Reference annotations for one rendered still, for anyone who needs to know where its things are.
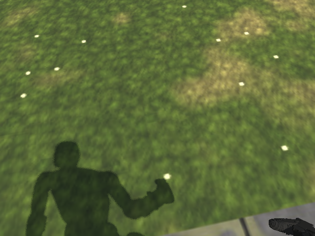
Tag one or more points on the robot right hand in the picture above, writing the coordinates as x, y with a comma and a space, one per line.
295, 227

